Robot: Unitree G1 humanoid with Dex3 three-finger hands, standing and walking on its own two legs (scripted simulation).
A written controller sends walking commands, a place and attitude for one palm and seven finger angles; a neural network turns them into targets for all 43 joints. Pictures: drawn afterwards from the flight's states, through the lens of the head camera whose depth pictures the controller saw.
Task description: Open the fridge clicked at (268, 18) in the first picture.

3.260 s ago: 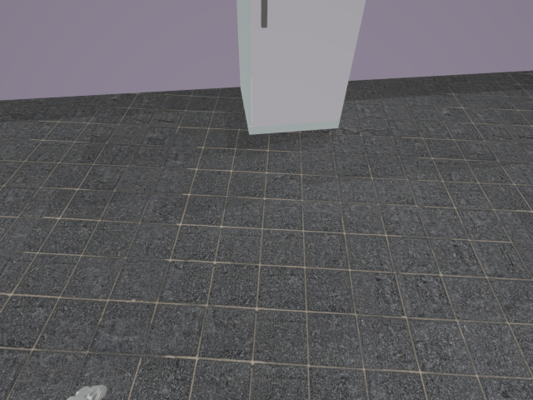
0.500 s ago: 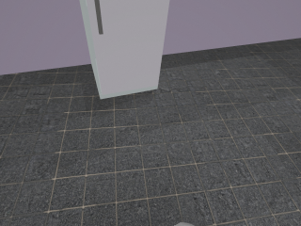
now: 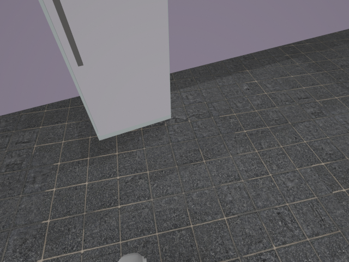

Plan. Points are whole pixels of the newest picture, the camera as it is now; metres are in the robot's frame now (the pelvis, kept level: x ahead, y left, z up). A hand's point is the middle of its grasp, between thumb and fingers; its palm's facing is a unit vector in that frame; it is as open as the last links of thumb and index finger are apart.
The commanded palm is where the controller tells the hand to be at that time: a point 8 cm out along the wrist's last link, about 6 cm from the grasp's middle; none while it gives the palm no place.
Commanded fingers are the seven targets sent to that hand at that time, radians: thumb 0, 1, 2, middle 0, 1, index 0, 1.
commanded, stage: walk to a spot facing it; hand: left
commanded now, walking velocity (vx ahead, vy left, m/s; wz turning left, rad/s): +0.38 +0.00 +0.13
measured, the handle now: (64, 20) +1.02 +0.51 +0.11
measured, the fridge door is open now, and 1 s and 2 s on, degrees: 0 0 0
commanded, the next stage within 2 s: turn to face it in 0.60 s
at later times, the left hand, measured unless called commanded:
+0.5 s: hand (90, 249) +0.19 +0.25 -0.18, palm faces +0.10 -0.98 -0.16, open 7.4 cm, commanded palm none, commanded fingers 0.00 0.90 0.90 -0.20 -0.30 -0.20 -0.30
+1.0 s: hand (137, 155) +0.49 +0.15 -0.16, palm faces +0.01 -0.98 -0.18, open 7.3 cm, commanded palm none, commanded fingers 0.00 0.90 0.90 -0.20 -0.30 -0.20 -0.30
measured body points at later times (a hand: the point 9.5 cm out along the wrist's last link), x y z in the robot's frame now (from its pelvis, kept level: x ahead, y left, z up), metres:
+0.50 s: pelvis +0.21 +0.07 +0.00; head +0.22 +0.09 +0.45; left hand +0.19 +0.30 -0.16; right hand +0.27 -0.17 -0.14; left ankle +0.24 +0.14 -0.74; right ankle +0.22 -0.08 -0.65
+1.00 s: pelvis +0.37 +0.00 -0.01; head +0.39 -0.02 +0.44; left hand +0.49 +0.20 -0.14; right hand +0.32 -0.21 -0.17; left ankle +0.33 +0.13 -0.66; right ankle +0.42 -0.09 -0.74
